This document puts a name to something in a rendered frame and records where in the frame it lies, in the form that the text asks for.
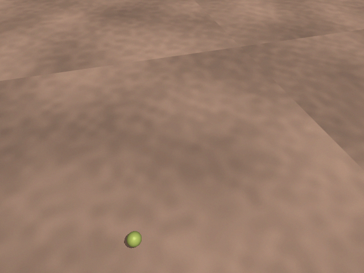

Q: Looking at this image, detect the ball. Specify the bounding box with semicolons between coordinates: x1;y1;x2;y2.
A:
127;231;142;247

